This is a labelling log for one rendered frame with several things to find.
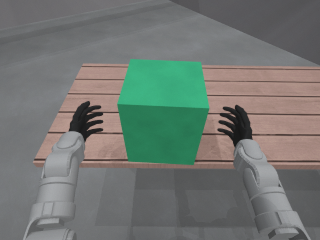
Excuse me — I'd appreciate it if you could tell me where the robot left forearm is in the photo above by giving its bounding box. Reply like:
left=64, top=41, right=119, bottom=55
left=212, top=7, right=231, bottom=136
left=22, top=131, right=85, bottom=240

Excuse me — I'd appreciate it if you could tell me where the right robot hand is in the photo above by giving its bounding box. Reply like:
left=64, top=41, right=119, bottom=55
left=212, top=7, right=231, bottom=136
left=217, top=105, right=253, bottom=147

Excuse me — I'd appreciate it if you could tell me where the left robot hand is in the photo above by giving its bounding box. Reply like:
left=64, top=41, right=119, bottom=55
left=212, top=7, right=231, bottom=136
left=69, top=101, right=104, bottom=143

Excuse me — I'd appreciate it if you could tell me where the table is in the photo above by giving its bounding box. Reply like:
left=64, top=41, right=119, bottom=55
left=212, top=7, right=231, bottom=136
left=33, top=63, right=320, bottom=170

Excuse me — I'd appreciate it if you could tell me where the robot right forearm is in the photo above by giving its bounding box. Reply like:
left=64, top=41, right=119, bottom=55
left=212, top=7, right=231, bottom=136
left=233, top=139, right=311, bottom=240

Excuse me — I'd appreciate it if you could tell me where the robot left upper arm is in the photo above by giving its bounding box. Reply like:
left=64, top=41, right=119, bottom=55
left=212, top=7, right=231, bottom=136
left=25, top=228, right=77, bottom=240

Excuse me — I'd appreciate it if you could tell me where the carton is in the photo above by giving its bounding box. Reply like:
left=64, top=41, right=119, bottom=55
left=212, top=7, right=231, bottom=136
left=117, top=59, right=210, bottom=165

